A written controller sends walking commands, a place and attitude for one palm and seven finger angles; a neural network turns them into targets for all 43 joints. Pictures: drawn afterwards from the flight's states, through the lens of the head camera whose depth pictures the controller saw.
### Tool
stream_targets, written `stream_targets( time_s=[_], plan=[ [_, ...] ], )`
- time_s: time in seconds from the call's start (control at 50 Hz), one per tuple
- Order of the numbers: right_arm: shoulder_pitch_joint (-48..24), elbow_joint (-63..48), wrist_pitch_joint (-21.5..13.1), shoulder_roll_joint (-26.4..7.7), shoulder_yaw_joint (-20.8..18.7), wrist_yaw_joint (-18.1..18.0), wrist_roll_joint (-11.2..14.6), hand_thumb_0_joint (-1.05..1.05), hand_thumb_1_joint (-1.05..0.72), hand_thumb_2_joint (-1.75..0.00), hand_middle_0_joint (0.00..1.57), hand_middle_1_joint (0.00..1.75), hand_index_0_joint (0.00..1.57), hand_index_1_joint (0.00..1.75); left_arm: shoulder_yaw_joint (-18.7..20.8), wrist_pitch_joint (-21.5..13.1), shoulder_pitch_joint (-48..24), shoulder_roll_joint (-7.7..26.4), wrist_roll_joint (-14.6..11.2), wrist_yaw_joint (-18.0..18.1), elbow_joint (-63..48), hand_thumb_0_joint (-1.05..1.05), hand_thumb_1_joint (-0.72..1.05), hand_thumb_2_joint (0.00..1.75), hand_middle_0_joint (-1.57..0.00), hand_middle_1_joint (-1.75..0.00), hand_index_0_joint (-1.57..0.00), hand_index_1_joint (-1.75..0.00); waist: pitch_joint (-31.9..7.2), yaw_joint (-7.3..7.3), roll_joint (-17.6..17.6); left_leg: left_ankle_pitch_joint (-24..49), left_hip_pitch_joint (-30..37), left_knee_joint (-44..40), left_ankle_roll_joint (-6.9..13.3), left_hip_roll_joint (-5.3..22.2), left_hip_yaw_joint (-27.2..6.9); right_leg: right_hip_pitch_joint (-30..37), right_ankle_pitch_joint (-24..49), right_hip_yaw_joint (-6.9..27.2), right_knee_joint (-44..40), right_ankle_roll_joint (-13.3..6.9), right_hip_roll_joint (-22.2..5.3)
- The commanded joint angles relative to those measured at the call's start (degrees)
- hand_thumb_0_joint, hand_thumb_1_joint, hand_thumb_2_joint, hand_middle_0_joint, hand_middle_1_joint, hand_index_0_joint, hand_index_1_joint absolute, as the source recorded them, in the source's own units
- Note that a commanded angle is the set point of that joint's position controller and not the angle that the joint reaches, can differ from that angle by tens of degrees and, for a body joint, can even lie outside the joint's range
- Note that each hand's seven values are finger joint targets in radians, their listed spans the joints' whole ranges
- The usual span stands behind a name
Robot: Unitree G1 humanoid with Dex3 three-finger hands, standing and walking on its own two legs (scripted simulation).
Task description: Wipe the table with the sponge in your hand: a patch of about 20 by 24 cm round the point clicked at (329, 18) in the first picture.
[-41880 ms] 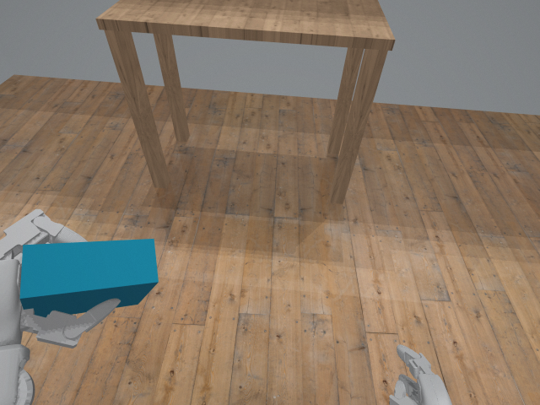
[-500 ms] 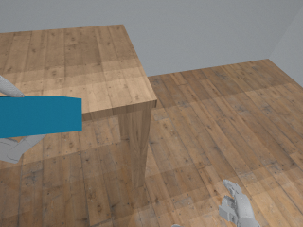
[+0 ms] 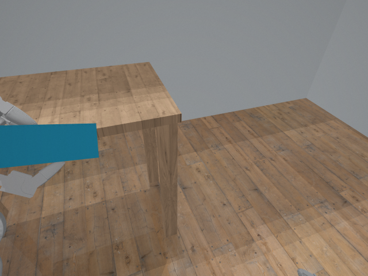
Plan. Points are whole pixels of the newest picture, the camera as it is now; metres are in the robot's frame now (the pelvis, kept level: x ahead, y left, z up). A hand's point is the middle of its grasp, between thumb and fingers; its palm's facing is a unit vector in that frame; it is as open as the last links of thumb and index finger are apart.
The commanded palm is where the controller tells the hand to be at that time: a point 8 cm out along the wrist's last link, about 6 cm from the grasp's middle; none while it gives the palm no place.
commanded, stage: stop stepping back and stand still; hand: left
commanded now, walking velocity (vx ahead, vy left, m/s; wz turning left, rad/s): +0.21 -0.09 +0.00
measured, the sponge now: (61, 144) +0.24 +0.20 +0.25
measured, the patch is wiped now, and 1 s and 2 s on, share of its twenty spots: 0.95 0.95 0.95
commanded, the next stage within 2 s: stand and wait in 0.94 s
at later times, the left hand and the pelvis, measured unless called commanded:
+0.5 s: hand (34, 144) +0.19 +0.19 +0.30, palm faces +0.50 -0.79 -0.35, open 9.3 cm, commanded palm +0.14 +0.25 +0.29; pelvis -0.02 -0.03 +0.00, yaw -2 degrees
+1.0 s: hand (26, 134) +0.22 +0.22 +0.29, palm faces +0.49 -0.79 -0.36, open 9.4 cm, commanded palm +0.17 +0.27 +0.29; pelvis +0.00 +0.00 +0.00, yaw -2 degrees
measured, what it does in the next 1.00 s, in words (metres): steps on the spot: right foot, then left foot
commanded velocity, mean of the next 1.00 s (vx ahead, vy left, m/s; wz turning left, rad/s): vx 0.05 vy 0.01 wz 0.00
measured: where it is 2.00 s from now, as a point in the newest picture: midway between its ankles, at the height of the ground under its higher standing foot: outside the picture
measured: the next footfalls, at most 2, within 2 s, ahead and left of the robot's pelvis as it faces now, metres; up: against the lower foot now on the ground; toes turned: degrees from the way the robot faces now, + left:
right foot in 0.28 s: +0.01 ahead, -0.13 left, +0.00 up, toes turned -5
left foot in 0.56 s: +0.09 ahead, +0.11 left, +0.00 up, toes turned +1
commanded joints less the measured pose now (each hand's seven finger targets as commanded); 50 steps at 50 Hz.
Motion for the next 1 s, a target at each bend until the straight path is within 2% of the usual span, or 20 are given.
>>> stream_targets(
  time_s=[0.0,0.02,0.06,0.12,0.2,0.22,0.24,0.26,0.28,0.3,0.32,0.38,0.46,0.54,0.56,0.62,0.7,0.76,0.88,0.98],
  plan=[
    [-8.63,-11.52,-5.44,-3.24,-0.86,0.1,0.16,0.0,-0.9,-0.9,0.2,0.3,0.2,0.3,8.92,-3.94,-19.69,16.13,1.56,1.82,-16.41,0.0,0.1,1.3,-1.2,-1.6,-1.2,-1.6,6.01,0.98,21.25,-24.87,-7.6,-24.28,10.13,19.83,-26.07,-11.11,-7.9,0.91,35.68,1.92,1.26],
    [-8.33,-10.69,-6.05,-2.57,-0.73,0.7,-0.05,0.0,-0.9,-0.9,0.2,0.3,0.2,0.3,8.02,-4.1,-18.7,14.12,2.57,1.55,-12.14,0.0,0.1,1.3,-1.2,-1.6,-1.2,-1.6,8.85,1.66,16.49,-22.8,-10.11,-24.87,10.08,18.35,-26.07,-13.71,-4.6,2.91,40.18,1.52,0.55],
    [-8.54,-9.24,-6.79,-3.3,-1.41,1.65,0.96,0.0,-0.9,-0.9,0.2,0.3,0.2,0.3,4.98,-3.26,-14.93,9.73,2.01,1.1,-8.73,0.0,0.1,1.3,-1.2,-1.6,-1.2,-1.6,8.4,2.33,9.21,-16.45,-5.23,-21.3,7.73,16.17,-16.75,-16.29,-1.67,2.27,38.79,1.53,-1.28],
    [-9.85,-9.49,-7.48,-2.29,-0.32,1.18,1.06,0.0,-0.9,-0.9,0.2,0.3,0.2,0.3,3.55,-3.0,-14.51,8.84,1.43,1.07,-11.41,0.0,0.1,1.3,-1.2,-1.6,-1.2,-1.6,7.33,2.51,11.45,-10.34,-2.49,-19.1,6.19,13.95,-12.37,-10.81,-3.13,-0.81,21.8,1.41,-2.11],
    [-12.46,-10.39,-7.09,-3.37,0.04,0.66,0.08,0.0,-0.9,-0.9,0.2,0.3,0.2,0.3,5.29,-2.05,-14.49,10.84,0.77,1.23,-13.72,0.0,0.1,1.3,-1.2,-1.6,-1.2,-1.6,3.1,2.97,12.98,-13.21,-9.5,-13.67,2.87,10.3,-6.74,12.16,-4.95,-7.33,-3.93,0.98,1.32],
    [-12.81,-10.1,-6.9,-3.13,-0.01,0.71,-0.13,0.0,-0.9,-0.9,0.2,0.3,0.2,0.3,5.34,-1.93,-13.76,10.75,0.81,1.14,-12.68,0.0,0.1,1.3,-1.2,-1.6,-1.2,-1.6,2.23,3.55,7.92,-15.14,-15.83,-6.22,2.12,8.21,-4.91,19.69,-2.9,-4.43,-8.38,0.12,-0.18],
    [-11.67,-9.49,-6.43,-2.16,-0.27,1.05,0.02,0.0,-0.9,-0.9,0.2,0.3,0.2,0.3,6.35,-1.71,-12.92,12.18,1.23,1.15,-11.43,0.0,0.1,1.3,-1.2,-1.6,-1.2,-1.6,1.71,3.48,-4.55,-12.43,-21.53,8.9,0.98,4.19,-1.14,22.15,-5.78,7.04,-13.51,-3.32,-7.23],
    [-13.22,-10.19,-5.86,-1.72,-0.84,1.29,0.37,0.0,-0.9,-0.9,0.2,0.3,0.2,0.3,8.15,-1.71,-13.66,14.8,1.04,1.02,-11.89,0.0,0.1,1.3,-1.2,-1.6,-1.2,-1.6,2.79,3.66,-19.21,-8.63,-27.99,26.16,-0.9,-0.92,0.54,19.99,-12.26,32.92,-23.79,-8.6,-20.41],
    [-14.2,-9.54,-5.95,-2.89,-0.76,1.17,0.1,0.0,-0.9,-0.9,0.2,0.3,0.2,0.3,8.97,-3.06,-17.14,15.35,0.14,0.62,-13.28,0.0,0.1,1.3,-1.2,-1.6,-1.2,-1.6,5.01,2.93,-12.43,-3.94,-28.15,33.55,-1.87,-0.35,-2.86,17.52,-3.13,33.18,-24.15,-8.91,-22.76],
    [-14.05,-9.1,-6.03,-2.16,-0.9,1.85,0.15,0.0,-0.9,-0.9,0.2,0.3,0.2,0.3,10.32,-4.07,-19.51,16.02,0.82,0.87,-15.58,0.0,0.1,1.3,-1.2,-1.6,-1.2,-1.6,1.57,2.08,-6.93,-1.59,-26.95,34.58,-2.29,1.13,-4.27,18.1,-1.34,30.32,-22.18,-9.69,-23.24],
    [-12.65,-9.02,-6.0,-1.99,-1.38,2.04,0.48,0.0,-0.9,-0.9,0.2,0.3,0.2,0.3,10.18,-4.01,-15.02,14.34,0.26,0.82,-14.29,0.0,0.1,1.3,-1.2,-1.6,-1.2,-1.6,1.74,1.94,-6.07,-0.38,-24.77,32.35,-2.31,2.19,-5.45,17.05,0.82,27.97,-19.99,-10.89,-22.01],
    [-13.44,-9.63,-3.64,-0.6,-0.22,1.82,0.64,0.0,-0.9,-0.9,0.2,0.3,0.2,0.3,11.9,-4.39,-10.08,14.32,-0.86,0.67,-12.84,0.0,0.1,1.3,-1.2,-1.6,-1.2,-1.6,5.01,2.12,-7.03,3.83,-14.78,19.09,-2.1,2.9,-1.82,9.57,8.05,12.87,-17.88,-7.64,-17.51],
    [-13.47,-10.42,-3.63,-0.72,-0.15,0.97,0.9,0.0,-0.9,-0.9,0.2,0.3,0.2,0.3,9.19,-3.88,-9.05,12.02,-1.21,1.36,-8.0,0.0,0.1,1.3,-1.2,-1.6,-1.2,-1.6,5.26,2.04,-6.78,9.1,1.15,0.03,-1.48,0.01,3.44,2.83,3.51,7.79,-15.28,-3.99,-12.62],
    [-13.7,-11.97,-4.32,-3.71,-0.98,1.07,1.81,0.0,-0.9,-0.9,0.2,0.3,0.2,0.3,7.03,-3.92,-13.03,10.65,-0.54,1.16,-8.71,0.0,0.1,1.3,-1.2,-1.6,-1.2,-1.6,6.87,3.2,6.01,7.45,1.41,-8.56,2.5,9.28,-10.59,0.55,1.67,3.34,-8.25,1.28,-3.47],
    [-13.52,-12.2,-4.7,-3.92,-1.02,1.19,2.2,0.0,-0.9,-0.9,0.2,0.3,0.2,0.3,7.08,-4.08,-14.29,10.84,-0.3,1.16,-8.98,0.0,0.1,1.3,-1.2,-1.6,-1.2,-1.6,6.41,3.36,5.44,9.6,-1.16,-8.76,2.08,9.42,-10.98,4.1,4.45,1.98,-8.0,1.99,-2.09],
    [-13.04,-12.56,-5.79,-3.03,-0.78,1.25,1.84,0.0,-0.9,-0.9,0.2,0.3,0.2,0.3,6.57,-4.37,-14.43,10.44,0.23,0.69,-11.89,0.0,0.1,1.3,-1.2,-1.6,-1.2,-1.6,6.94,2.48,6.18,6.48,-4.96,-8.17,0.49,6.56,-7.63,7.21,5.57,2.94,-10.66,1.06,-3.04],
    [-12.5,-13.43,-7.75,-2.71,-1.13,1.84,1.56,0.0,-0.9,-0.9,0.2,0.3,0.2,0.3,7.95,-5.76,-11.36,12.26,0.3,1.21,-22.81,0.0,0.1,1.3,-1.2,-1.6,-1.2,-1.6,-2.62,2.82,7.08,30.12,2.98,-3.38,-0.11,6.05,-5.11,13.02,23.18,2.11,-7.46,1.09,-3.74],
    [-11.71,-13.65,-8.32,-1.99,-0.9,2.46,1.24,0.0,-0.9,-0.9,0.2,0.3,0.2,0.3,9.4,-6.12,-6.4,12.74,0.14,1.65,-26.04,0.0,0.1,1.3,-1.2,-1.6,-1.2,-1.6,-7.61,3.08,9.45,40.32,6.3,-2.6,-0.37,6.98,-5.43,15.06,24.82,0.84,-5.75,1.45,-2.53],
    [-11.38,-12.55,-7.13,-1.39,-0.51,2.38,1.21,0.0,-0.9,-0.9,0.2,0.3,0.2,0.3,11.42,-5.4,-5.76,12.21,-0.69,1.8,-18.37,0.0,0.1,1.3,-1.2,-1.6,-1.2,-1.6,-3.93,2.44,8.25,29.7,2.73,-5.36,-1.42,7.2,-4.61,14.33,18.9,0.93,-9.0,1.33,-1.96],
    [-11.71,-12.16,-5.9,-1.51,-0.05,1.98,1.66,0.0,-0.9,-0.9,0.2,0.3,0.2,0.3,9.4,-3.76,-7.17,10.16,-1.32,0.76,-8.88,0.0,0.1,1.3,-1.2,-1.6,-1.2,-1.6,-0.15,2.19,1.78,19.92,1.32,-6.47,-1.48,6.43,-3.66,11.97,16.04,2.05,-13.07,1.47,-2.65]
  ],
)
